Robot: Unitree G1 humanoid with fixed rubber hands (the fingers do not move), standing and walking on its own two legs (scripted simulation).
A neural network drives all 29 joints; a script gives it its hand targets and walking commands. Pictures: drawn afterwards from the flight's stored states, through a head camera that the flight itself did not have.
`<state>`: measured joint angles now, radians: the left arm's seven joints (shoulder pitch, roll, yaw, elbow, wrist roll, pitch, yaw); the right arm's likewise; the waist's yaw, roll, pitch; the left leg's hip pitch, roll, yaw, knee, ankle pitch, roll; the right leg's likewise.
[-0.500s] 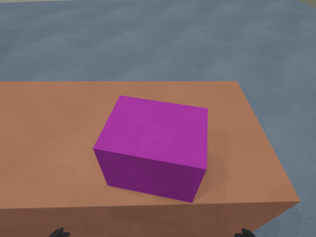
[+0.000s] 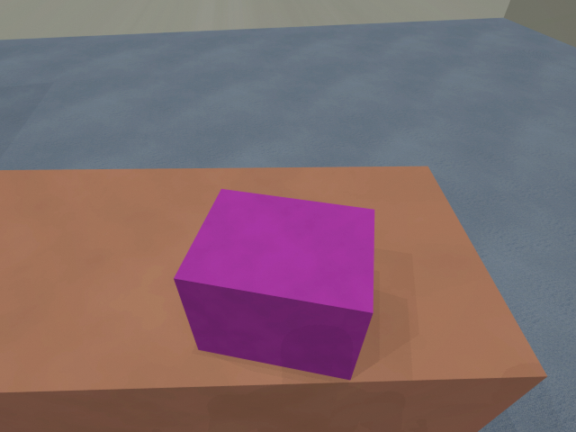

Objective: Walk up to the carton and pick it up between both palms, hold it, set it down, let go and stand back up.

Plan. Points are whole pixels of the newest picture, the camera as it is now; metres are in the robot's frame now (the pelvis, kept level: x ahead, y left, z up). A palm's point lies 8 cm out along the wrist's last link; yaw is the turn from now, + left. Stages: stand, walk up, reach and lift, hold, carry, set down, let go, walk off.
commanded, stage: stand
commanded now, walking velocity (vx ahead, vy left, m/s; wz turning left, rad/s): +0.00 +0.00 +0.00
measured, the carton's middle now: (283, 281) +0.38 +0.01 -0.01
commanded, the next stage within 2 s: none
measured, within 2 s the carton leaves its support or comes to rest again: neither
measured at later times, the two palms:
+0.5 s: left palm out of the picture +0.04 +0.30 -0.11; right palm out of the picture +0.06 -0.28 -0.12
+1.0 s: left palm out of the picture +0.04 +0.30 -0.11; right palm out of the picture +0.06 -0.27 -0.12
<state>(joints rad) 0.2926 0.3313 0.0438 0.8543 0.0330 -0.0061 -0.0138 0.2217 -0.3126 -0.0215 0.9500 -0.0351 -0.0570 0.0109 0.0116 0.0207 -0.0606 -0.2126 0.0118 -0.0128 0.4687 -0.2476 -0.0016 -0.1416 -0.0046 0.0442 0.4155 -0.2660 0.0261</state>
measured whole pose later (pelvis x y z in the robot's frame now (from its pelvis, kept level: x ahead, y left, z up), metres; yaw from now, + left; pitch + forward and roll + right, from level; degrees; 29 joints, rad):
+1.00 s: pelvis -0.02 +0.00 +0.00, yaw +0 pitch -2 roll -1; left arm 0.21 0.33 0.04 0.98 0.02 -0.01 -0.01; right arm 0.16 -0.31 -0.02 1.01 -0.03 -0.04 0.01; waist 0.01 0.03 0.05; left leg -0.21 0.01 -0.01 0.47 -0.22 0.00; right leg -0.14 0.00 0.04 0.42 -0.24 0.03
